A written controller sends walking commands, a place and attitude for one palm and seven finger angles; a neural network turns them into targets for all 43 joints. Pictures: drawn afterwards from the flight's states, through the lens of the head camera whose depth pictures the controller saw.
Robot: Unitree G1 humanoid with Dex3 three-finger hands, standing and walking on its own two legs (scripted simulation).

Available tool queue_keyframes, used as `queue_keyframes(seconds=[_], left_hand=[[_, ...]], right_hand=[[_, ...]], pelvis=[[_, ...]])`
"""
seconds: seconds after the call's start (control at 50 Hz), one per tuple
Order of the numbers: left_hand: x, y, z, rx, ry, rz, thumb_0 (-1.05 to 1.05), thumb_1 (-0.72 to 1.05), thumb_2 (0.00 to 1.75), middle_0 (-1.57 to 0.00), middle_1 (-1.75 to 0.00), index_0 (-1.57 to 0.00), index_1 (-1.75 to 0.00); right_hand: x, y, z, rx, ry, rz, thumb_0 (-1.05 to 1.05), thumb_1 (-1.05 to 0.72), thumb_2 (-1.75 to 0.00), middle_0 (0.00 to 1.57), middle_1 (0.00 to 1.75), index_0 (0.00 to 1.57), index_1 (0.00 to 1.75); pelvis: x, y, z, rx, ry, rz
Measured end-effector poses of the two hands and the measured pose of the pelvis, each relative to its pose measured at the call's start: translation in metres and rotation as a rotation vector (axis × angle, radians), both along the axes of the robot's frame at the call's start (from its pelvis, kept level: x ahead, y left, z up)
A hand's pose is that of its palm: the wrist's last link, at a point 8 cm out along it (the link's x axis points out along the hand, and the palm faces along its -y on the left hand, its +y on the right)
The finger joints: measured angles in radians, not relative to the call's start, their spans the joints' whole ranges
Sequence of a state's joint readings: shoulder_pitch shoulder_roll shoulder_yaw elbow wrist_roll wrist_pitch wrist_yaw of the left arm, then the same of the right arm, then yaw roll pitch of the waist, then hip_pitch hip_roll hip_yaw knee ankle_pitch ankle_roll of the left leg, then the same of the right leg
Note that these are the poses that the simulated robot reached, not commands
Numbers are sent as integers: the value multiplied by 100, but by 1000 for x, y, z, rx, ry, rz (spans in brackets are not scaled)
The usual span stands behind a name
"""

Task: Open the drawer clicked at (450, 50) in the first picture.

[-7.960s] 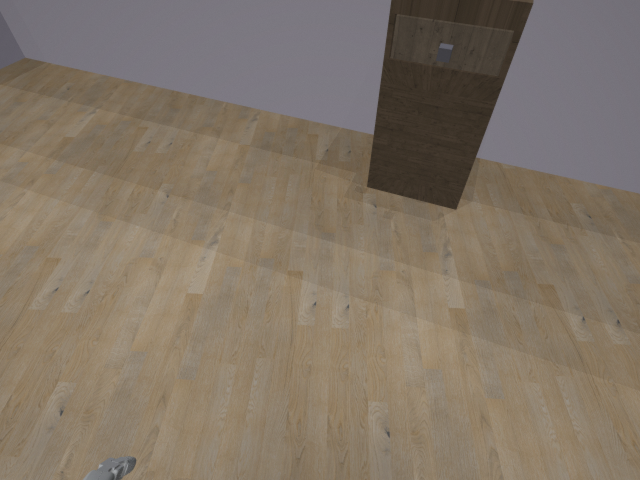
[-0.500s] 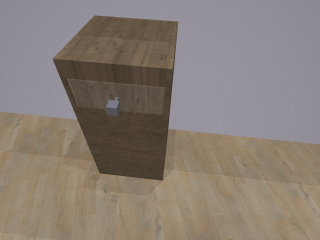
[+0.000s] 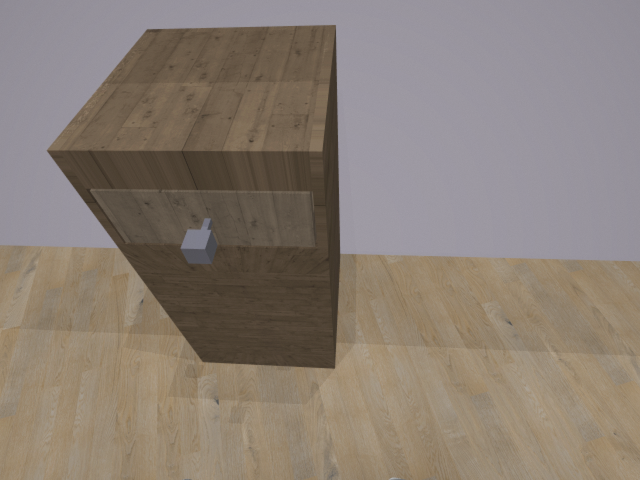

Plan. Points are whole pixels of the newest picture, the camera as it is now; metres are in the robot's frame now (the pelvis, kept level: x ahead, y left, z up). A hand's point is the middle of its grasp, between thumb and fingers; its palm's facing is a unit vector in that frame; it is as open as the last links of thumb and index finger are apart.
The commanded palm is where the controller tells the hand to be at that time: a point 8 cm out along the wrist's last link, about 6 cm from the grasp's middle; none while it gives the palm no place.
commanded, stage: come to a stop and stand still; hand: left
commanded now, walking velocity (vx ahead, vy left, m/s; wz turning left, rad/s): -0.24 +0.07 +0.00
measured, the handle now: (202, 237) +0.51 +0.24 -0.05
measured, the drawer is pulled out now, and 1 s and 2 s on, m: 0.00 0.00 0.00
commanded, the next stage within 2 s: none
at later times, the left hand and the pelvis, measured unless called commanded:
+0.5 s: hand out of the picture -0.03 +0.21 -0.17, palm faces +0.12 -0.98 -0.18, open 7.4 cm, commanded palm none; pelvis -0.04 +0.03 +0.01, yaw +1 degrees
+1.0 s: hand out of the picture -0.07 +0.13 -0.16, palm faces +0.07 -0.99 -0.11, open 7.4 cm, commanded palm none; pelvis -0.05 +0.00 +0.02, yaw +1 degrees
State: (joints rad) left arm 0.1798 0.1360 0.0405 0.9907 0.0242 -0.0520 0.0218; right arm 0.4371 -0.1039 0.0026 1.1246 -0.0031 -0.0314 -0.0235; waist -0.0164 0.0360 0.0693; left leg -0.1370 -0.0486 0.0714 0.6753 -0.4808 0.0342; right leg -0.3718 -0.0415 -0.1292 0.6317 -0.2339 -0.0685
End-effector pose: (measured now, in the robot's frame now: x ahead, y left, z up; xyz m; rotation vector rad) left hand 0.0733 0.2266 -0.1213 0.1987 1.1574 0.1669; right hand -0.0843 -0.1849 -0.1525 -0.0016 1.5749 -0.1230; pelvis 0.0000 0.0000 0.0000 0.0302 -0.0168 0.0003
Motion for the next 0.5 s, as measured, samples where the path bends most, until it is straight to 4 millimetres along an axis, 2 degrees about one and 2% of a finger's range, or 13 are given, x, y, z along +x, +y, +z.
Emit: queue_keyframes(seconds=[0.06,0.14,0.2,0.26,0.32,0.36,0.42,0.5], left_hand=[[4,-10,2,-14,-19,22,1,92,90,-20,-30,-20,-30],[1,-6,5,-7,-29,57,-1,95,89,-20,-30,-20,-30],[-10,2,3,-12,-14,60,-2,95,89,-20,-30,-20,-30],[-28,11,-2,-23,13,68,-1,94,89,-20,-30,-20,-30],[-49,23,-13,-39,46,84,-1,92,89,-20,-30,-20,-30],[-63,30,-21,-52,74,99,0,92,89,-20,-30,-20,-30],[-86,34,-21,-62,124,114,0,91,90,-20,-30,-20,-30],[-119,29,-14,-72,184,135,0,91,90,-20,-30,-20,-30]], right_hand=[[27,-15,1,-28,-31,15,1,-91,-90,20,30,21,30],[69,-31,8,-65,-129,43,1,-91,-90,20,30,20,30],[96,-37,16,-92,-212,65,1,-91,-90,19,30,20,30],[113,-39,23,-122,-279,88,1,-92,-90,19,30,20,30],[119,-34,27,-150,-335,102,1,-92,-90,19,30,20,30],[114,-28,26,-164,-351,107,0,-92,-90,19,30,20,30],[101,-17,30,-156,-328,118,0,-92,-90,19,30,20,30],[88,-12,29,-142,-282,132,1,-94,-90,20,30,20,30]], pelvis=[[1,-4,3,3,-11,24],[-5,-6,9,6,-8,35],[-11,-4,10,9,-5,33],[-18,3,9,5,-5,27],[-23,13,5,-11,-8,22],[-27,19,0,-20,-11,25],[-32,23,6,-14,-10,24],[-37,26,11,-11,9,25]])
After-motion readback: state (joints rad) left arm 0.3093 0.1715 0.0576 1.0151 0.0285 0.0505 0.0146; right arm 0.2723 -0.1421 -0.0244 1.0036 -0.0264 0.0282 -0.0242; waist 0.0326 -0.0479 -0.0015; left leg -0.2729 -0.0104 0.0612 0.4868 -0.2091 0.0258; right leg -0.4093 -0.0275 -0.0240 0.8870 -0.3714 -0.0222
